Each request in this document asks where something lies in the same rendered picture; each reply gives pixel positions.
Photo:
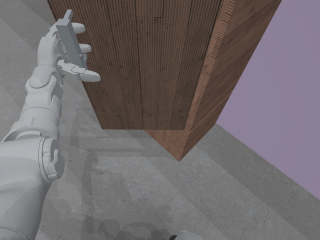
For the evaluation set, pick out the handle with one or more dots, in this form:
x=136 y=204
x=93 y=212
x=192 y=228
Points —
x=70 y=41

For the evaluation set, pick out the cupboard door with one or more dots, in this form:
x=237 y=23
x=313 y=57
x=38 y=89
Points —
x=149 y=55

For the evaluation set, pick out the left robot forearm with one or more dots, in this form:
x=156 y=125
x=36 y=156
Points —
x=41 y=113

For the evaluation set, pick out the robot left hand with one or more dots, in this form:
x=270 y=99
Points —
x=50 y=53

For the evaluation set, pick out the left robot upper arm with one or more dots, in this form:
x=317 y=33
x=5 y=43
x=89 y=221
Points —
x=27 y=169

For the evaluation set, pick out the robot right shin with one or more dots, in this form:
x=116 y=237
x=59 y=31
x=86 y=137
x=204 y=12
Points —
x=182 y=232

